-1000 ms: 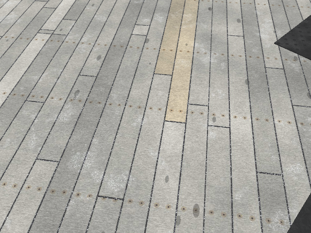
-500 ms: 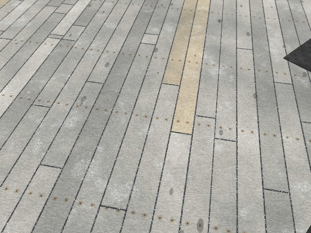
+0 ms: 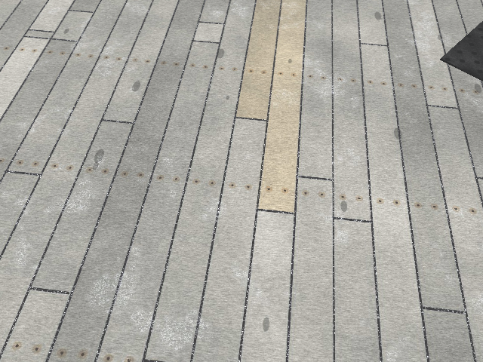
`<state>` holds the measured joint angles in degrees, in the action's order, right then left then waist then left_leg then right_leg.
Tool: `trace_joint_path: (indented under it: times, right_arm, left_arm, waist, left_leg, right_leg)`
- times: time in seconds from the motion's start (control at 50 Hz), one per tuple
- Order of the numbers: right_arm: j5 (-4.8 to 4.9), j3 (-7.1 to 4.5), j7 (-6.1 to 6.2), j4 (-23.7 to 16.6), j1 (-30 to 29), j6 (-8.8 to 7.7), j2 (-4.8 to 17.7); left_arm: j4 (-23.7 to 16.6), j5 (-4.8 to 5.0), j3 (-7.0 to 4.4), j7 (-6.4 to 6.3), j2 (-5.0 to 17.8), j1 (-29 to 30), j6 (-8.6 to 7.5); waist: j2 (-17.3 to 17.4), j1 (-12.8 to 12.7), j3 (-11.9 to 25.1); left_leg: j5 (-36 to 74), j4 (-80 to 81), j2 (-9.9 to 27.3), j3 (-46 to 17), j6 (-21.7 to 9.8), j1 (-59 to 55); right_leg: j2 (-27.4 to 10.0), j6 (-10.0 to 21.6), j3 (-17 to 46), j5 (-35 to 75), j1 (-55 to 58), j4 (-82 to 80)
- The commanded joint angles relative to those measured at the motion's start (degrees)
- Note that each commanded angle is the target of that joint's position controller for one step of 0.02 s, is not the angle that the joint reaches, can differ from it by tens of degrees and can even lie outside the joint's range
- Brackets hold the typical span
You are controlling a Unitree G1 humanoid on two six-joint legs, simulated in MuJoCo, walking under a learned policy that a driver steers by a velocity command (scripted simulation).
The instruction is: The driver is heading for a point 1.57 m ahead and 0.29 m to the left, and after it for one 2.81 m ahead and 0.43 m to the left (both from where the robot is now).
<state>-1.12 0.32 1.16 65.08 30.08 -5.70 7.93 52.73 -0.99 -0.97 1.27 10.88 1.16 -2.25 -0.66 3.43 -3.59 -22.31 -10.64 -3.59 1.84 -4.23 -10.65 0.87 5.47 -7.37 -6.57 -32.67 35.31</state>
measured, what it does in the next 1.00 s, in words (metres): walks ahead: right foot, then left foot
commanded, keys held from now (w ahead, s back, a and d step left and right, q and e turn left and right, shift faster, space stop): w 1.00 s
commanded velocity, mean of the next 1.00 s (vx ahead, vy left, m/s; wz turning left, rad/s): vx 0.49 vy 0.00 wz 0.00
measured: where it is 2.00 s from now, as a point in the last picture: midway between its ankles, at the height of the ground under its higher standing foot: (229, 155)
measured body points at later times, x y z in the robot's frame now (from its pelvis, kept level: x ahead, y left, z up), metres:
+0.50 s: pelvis +0.29 +0.00 +0.01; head +0.32 +0.00 +0.46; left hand +0.19 +0.22 -0.13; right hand +0.47 -0.21 -0.11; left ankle +0.46 +0.11 -0.69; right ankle +0.16 -0.06 -0.73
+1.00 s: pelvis +0.56 +0.02 +0.02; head +0.59 +0.03 +0.47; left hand +0.72 +0.24 -0.11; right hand +0.48 -0.20 -0.13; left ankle +0.47 +0.09 -0.73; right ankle +0.72 -0.12 -0.68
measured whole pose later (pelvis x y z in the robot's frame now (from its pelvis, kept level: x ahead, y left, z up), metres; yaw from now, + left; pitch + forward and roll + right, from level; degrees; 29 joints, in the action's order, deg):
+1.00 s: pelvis +0.56 +0.02 +0.02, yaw -1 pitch +0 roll +1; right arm -0.9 -1.8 0.1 61.5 27.0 -5.6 9.2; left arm 52.4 -1.4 -2.1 1.6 11.1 -3.8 -1.9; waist -2.1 3.1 -2.4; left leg -13.8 -10.4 -5.2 4.9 -5.1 -2.8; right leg -5.4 1.8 -2.4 -1.8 -35.6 40.8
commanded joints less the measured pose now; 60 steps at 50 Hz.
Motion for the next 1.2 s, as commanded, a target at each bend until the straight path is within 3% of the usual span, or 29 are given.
trace_joint_path:
  times: [0.02, 0.04, 0.06, 0.08, 0.1, 0.14, 0.16, 0.2, 0.24, 0.38, 0.48, 0.54, 0.58, 0.6, 0.62, 0.64, 0.66, 0.68, 0.72, 0.78, 0.84, 0.92, 1.02, 1.08, 1.12, 1.14, 1.16, 1.18, 1.2]
  right_arm:
    - [-0.01, -1.91, 0.53, -1.7, -0.7, -0.36, 10.6]
    - [0.35, -2.03, 0.30, -2.1, -2.0, -0.16, 10.8]
    - [0.40, -1.41, -0.10, -3.7, -0.6, -0.11, 7.8]
    - [1.95, -1.55, -0.94, -3.7, 5.2, 0.20, 4.3]
    - [0.49, -2.49, -0.72, -4.9, -0.3, 0.52, 8.7]
    - [0.10, -2.78, -1.16, -7.1, -7.5, 0.24, 7.7]
    - [-0.57, -2.93, -1.31, -7.4, -8.1, 0.83, 7.0]
    - [-1.17, -2.61, -1.93, -7.0, -6.2, 2.24, 4.6]
    - [-1.26, -2.82, -2.29, -8.3, -9.0, 3.12, 4.9]
    - [-0.17, -2.25, -2.93, -15.0, -27.6, 3.32, 5.1]
    - [0.01, -2.12, -2.68, -17.7, -34.2, 2.81, 5.8]
    - [-0.10, -2.95, -2.08, -16.9, -29.1, 2.03, 7.4]
    - [-0.62, -4.46, -1.14, -11.7, -13.1, 1.10, 9.8]
    - [-2.09, -5.82, -0.50, -9.6, -3.1, 0.75, 14.3]
    - [-2.56, -7.02, -0.85, -9.3, -1.3, 1.14, 18.8]
    - [-0.16, -6.64, -1.54, -9.7, -5.7, 1.84, 15.9]
    - [0.41, -5.66, -1.72, -10.7, -12.0, 1.76, 12.6]
    - [0.18, -4.87, -1.93, -10.9, -14.8, 1.27, 9.4]
    - [0.19, -3.70, -1.45, -9.4, -14.8, 0.48, 5.9]
    - [0.44, -3.77, -1.13, -7.3, -10.2, -0.65, 7.6]
    - [0.45, -3.79, -1.10, -6.7, -7.2, -0.66, 8.8]
    - [0.43, -3.30, -1.09, -6.0, -3.3, -0.52, 8.4]
    - [-0.08, -3.26, -0.48, -4.3, 1.3, -0.26, 8.9]
    - [-0.51, -3.57, 0.06, -4.0, 0.1, -0.01, 9.9]
    - [-0.51, -3.88, 0.14, -4.2, -1.6, 0.23, 10.9]
    - [-0.11, -3.75, 0.01, -4.6, -2.6, 0.37, 10.6]
    - [1.26, -2.88, -0.43, -6.8, -1.7, 0.27, 7.6]
    - [2.42, -2.77, -0.82, -6.7, 4.1, 0.43, 4.9]
    - [0.86, -4.05, -0.66, -7.0, -1.2, 0.83, 9.3]
  left_arm:
    - [1.8, 0.29, -2.43, -1.23, 7.0, -14.9, -1.19]
    - [4.3, -0.26, -3.34, -1.76, 8.4, -23.2, -1.63]
    - [5.5, -1.65, -4.73, -2.20, 13.5, -31.1, -1.76]
    - [4.9, -1.19, -5.18, -1.58, 14.5, -29.2, -0.96]
    - [4.0, 0.50, -4.84, -0.96, 12.3, -21.9, -0.92]
    - [3.4, 0.32, -2.99, -0.69, 5.4, -15.4, -1.99]
    - [4.2, 0.09, -2.31, -0.98, 3.7, -15.9, -2.70]
    - [5.8, 0.06, -1.79, -1.39, 3.0, -18.3, -3.76]
    - [6.8, 0.19, -1.94, -1.52, 4.7, -21.1, -4.41]
    - [7.9, 0.48, -1.27, -1.57, 5.2, -28.9, -4.15]
    - [9.4, -0.29, -1.18, -2.32, 5.9, -33.1, -3.77]
    - [9.2, -0.65, -1.55, -2.78, 7.3, -30.7, -3.67]
    - [8.9, -0.28, -1.71, -2.64, 7.9, -28.7, -3.38]
    - [7.0, 0.37, -1.12, -2.40, 6.2, -28.3, -3.54]
    - [6.5, 2.40, -0.40, -1.68, 0.6, -35.7, -3.31]
    - [6.8, 0.78, -1.98, -1.89, 6.4, -31.5, -2.99]
    - [4.8, 0.48, -2.21, -1.69, 6.2, -26.2, -3.23]
    - [4.3, 0.30, -2.14, -1.55, 5.3, -23.5, -3.44]
    - [4.4, -0.99, -2.15, -0.98, 3.4, -24.0, -2.13]
    - [3.7, -1.35, -2.20, -0.15, 2.1, -22.8, -0.59]
    - [0.7, -1.27, -2.23, 0.20, 2.9, -14.7, 0.05]
    - [-2.7, -0.50, -1.62, 0.38, 2.4, -5.2, -0.16]
    - [-5.4, -0.24, -1.25, 0.19, 2.7, 2.0, -0.63]
    - [-5.8, -0.25, -1.70, -0.04, 3.7, 0.8, -1.36]
    - [-2.6, -0.35, -2.76, -0.76, 5.3, -9.6, -2.10]
    - [0.6, -1.02, -3.67, -1.30, 7.0, -19.5, -2.71]
    - [2.2, -2.58, -5.11, -1.96, 12.2, -28.9, -3.06]
    - [2.4, -2.28, -5.96, -1.37, 15.6, -29.7, -2.49]
    - [1.8, -0.20, -5.43, -0.99, 12.7, -24.1, -1.84]
  waist:
    - [7.3, -9.9, 5.1]
    - [6.1, -13.7, 8.9]
    - [-1.2, -14.7, 15.3]
    - [-11.9, -9.7, 19.8]
    - [-2.8, -8.0, 11.9]
    - [2.4, -4.8, 0.2]
    - [2.4, -3.1, -0.6]
    - [0.5, -1.1, -0.2]
    - [-0.5, -0.7, -0.9]
    - [-2.2, -5.2, -2.6]
    - [-3.3, -7.1, -2.6]
    - [-4.2, -3.5, 0.0]
    - [-3.1, 3.4, 7.8]
    - [1.2, 6.6, 14.5]
    - [14.1, 2.6, 20.4]
    - [4.6, 2.0, 16.8]
    - [3.6, -0.2, 7.9]
    - [1.1, -1.5, 3.7]
    - [2.4, -4.7, 1.7]
    - [3.2, -5.8, 1.3]
    - [3.6, -4.6, -1.0]
    - [4.0, -2.2, -2.1]
    - [4.8, 0.0, -2.8]
    - [5.0, -1.9, -2.2]
    - [5.1, -6.5, 3.1]
    - [3.4, -10.5, 8.3]
    - [-3.3, -12.6, 16.0]
    - [-12.5, -9.6, 21.0]
    - [-3.7, -8.1, 14.8]
  left_leg:
    - [70.0, -20.0, 14.5, -2.5, -3.0, 6.2]
    - [60.8, -31.6, 13.0, -1.4, -2.7, 12.0]
    - [35.3, -49.9, 8.9, 0.9, -2.5, 22.4]
    - [-6.8, -70.6, -2.3, -1.2, -0.8, 40.7]
    - [-2.0, -71.7, 2.3, -5.9, -2.1, 46.4]
    - [5.2, -65.2, 6.5, -5.2, -2.2, 45.0]
    - [6.0, -62.0, 7.8, -5.6, -1.8, 41.9]
    - [6.3, -58.0, 8.4, -4.7, -0.5, 38.1]
    - [8.1, -54.5, 9.1, -3.1, 0.6, 40.7]
    - [21.7, -33.0, 8.4, 2.3, 2.8, 46.2]
    - [20.7, -24.3, 6.0, 3.7, 0.8, 46.8]
    - [13.7, -20.8, 2.8, 4.5, -2.2, 38.2]
    - [15.9, -15.1, 1.4, 4.2, -4.9, 19.3]
    - [11.7, -15.0, 12.7, -7.9, -7.9, 4.2]
    - [10.1, -9.4, 28.9, -37.0, -16.9, -9.4]
    - [5.3, -5.5, 26.0, -38.9, -15.6, -4.6]
    - [5.7, -3.9, 24.2, -29.4, -13.6, 4.0]
    - [11.6, -1.7, 21.7, -23.6, -11.8, 10.8]
    - [18.5, 0.4, 17.0, -15.1, -8.4, 18.2]
    - [25.4, 1.7, 15.4, -10.4, -8.2, 19.6]
    - [26.0, 3.8, 14.2, -7.9, -7.7, 18.6]
    - [31.7, 3.9, 12.7, -4.9, -6.4, 15.9]
    - [37.2, 1.6, 14.9, -4.3, -6.9, 7.2]
    - [48.0, -3.3, 16.5, -3.5, -6.3, 3.6]
    - [60.3, -15.4, 15.4, -1.9, -4.9, 4.1]
    - [55.2, -26.7, 13.2, 0.0, -3.7, 9.9]
    - [34.3, -45.0, 9.1, 2.6, -1.9, 25.0]
    - [-9.1, -62.9, -1.3, 1.4, -0.6, 41.3]
    - [-4.9, -65.9, 2.6, -5.3, -1.6, 45.8]
  right_leg:
    - [4.2, 3.6, -0.2, -0.8, 20.1, -3.9]
    - [1.5, 5.0, 2.4, -0.1, 31.3, -7.7]
    - [-12.6, 7.8, 18.6, -9.7, 43.0, -8.6]
    - [-24.7, 16.7, 49.1, -14.5, 51.5, -18.2]
    - [-22.1, 15.3, 45.2, -20.9, 44.1, -21.8]
    - [-18.1, 11.9, 31.2, -12.4, 28.4, -25.6]
    - [-15.8, 10.1, 26.5, -6.6, 24.1, -26.0]
    - [-13.2, 8.6, 20.5, 0.9, 20.8, -26.9]
    - [-11.9, 8.3, 16.8, 5.3, 20.8, -27.7]
    - [-8.7, 4.6, 9.9, 19.0, 27.2, -28.3]
    - [-11.5, 5.2, 9.8, 26.9, 37.9, -24.9]
    - [-12.8, 4.5, 8.5, 44.0, 40.8, -16.7]
    - [-10.6, 2.9, 6.4, 44.6, 36.4, 1.1]
    - [-8.0, 2.0, 4.8, 25.7, 24.3, 17.2]
    - [3.5, -0.5, 2.8, -20.7, 3.2, 38.9]
    - [1.2, 0.6, 10.7, -20.6, -1.7, 42.7]
    - [-1.4, 0.7, 10.7, -15.1, -3.8, 40.8]
    - [-3.3, 0.5, 10.5, -11.7, -2.3, 37.8]
    - [-5.4, -0.5, 10.1, -9.5, 2.8, 32.5]
    - [-5.7, -2.1, 8.3, -7.8, 2.5, 29.0]
    - [-7.0, -3.5, 6.6, -1.9, -3.4, 22.9]
    - [-6.2, -4.4, 4.2, 4.7, -4.1, 10.2]
    - [-4.2, -2.6, 2.6, 5.0, -4.0, 0.8]
    - [-2.4, -0.1, 2.2, -0.6, 0.3, -3.0]
    - [1.3, 2.1, 0.8, -3.0, 13.4, -6.6]
    - [0.3, 3.8, 2.2, -0.3, 26.5, -9.2]
    - [-13.7, 7.9, 18.8, -5.2, 43.2, -10.0]
    - [-26.4, 15.2, 44.5, -4.8, 51.9, -17.1]
    - [-22.9, 13.2, 41.8, -10.3, 45.8, -19.2]
Keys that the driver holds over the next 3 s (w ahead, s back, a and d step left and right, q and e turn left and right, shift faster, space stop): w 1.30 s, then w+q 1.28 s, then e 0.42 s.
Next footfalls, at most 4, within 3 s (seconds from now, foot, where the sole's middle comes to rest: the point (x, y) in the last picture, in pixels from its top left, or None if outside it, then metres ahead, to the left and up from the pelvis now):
0.04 right None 0.20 -0.06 -0.76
0.58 left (202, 336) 0.51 0.09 -0.76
1.14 right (258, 236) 0.81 -0.08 -0.76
1.72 left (202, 169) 1.09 0.09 -0.76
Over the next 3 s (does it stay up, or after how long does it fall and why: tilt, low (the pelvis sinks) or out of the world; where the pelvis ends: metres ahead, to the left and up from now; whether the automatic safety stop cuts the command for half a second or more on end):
stays up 1.47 0.25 0.02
